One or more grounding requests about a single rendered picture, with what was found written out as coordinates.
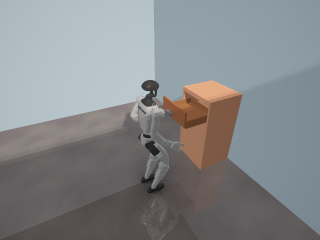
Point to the right robot upper arm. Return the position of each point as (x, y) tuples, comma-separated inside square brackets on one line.
[(156, 115)]

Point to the handle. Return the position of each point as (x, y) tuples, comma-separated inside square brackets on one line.
[(168, 112)]

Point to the robot right hand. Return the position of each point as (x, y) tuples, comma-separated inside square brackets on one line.
[(177, 145)]

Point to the robot left foot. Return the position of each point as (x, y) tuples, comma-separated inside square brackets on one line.
[(151, 177)]

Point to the drawer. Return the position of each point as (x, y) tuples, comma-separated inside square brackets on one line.
[(188, 112)]

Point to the robot left hand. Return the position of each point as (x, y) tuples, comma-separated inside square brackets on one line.
[(163, 112)]

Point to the left robot upper arm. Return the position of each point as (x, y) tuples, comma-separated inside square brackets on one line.
[(135, 109)]

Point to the right robot forearm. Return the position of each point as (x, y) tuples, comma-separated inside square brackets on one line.
[(159, 139)]

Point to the cabinet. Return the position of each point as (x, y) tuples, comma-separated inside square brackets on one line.
[(209, 143)]

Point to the robot right shin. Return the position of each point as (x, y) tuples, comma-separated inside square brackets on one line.
[(160, 173)]

